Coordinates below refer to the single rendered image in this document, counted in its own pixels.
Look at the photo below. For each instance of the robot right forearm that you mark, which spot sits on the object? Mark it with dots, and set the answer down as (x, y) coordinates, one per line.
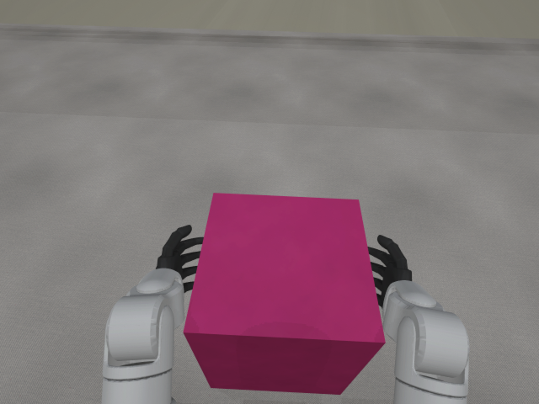
(432, 353)

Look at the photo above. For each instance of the robot left hand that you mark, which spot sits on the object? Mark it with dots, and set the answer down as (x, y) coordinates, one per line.
(172, 250)

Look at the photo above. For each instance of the robot left forearm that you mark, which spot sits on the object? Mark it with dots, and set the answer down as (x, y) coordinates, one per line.
(139, 341)

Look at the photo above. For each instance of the robot right hand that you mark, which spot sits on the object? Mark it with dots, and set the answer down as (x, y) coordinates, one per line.
(396, 266)

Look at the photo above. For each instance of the carton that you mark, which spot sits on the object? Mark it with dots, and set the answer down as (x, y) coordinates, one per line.
(284, 297)

